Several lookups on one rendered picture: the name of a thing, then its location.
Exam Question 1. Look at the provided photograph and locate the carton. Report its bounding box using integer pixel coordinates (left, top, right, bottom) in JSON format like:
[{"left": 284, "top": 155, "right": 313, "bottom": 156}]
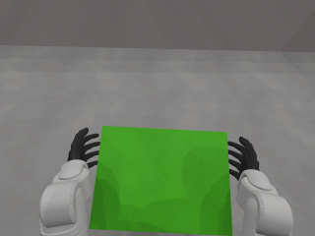
[{"left": 89, "top": 126, "right": 233, "bottom": 236}]

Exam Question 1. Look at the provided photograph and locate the robot right hand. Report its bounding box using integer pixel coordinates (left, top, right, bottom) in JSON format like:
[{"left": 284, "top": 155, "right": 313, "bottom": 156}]
[{"left": 227, "top": 136, "right": 260, "bottom": 181}]

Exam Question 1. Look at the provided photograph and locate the robot left hand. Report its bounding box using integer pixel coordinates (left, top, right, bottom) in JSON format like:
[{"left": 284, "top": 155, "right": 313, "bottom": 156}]
[{"left": 67, "top": 128, "right": 100, "bottom": 169}]

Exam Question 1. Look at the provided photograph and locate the robot right forearm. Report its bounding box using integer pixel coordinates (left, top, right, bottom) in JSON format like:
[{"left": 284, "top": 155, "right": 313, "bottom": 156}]
[{"left": 235, "top": 169, "right": 293, "bottom": 236}]

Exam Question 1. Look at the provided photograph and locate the robot left forearm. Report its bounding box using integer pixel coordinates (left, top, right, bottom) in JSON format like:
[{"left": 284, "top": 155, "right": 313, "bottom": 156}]
[{"left": 38, "top": 159, "right": 93, "bottom": 236}]

